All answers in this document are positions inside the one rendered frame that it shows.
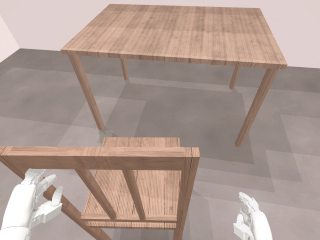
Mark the robot left forearm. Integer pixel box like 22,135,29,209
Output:
0,226,32,240

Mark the table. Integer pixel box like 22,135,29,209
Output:
60,4,288,148

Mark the robot right hand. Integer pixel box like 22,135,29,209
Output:
233,192,273,240

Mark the robot left hand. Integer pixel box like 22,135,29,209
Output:
1,168,63,230

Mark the chair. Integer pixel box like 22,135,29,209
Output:
0,137,200,240

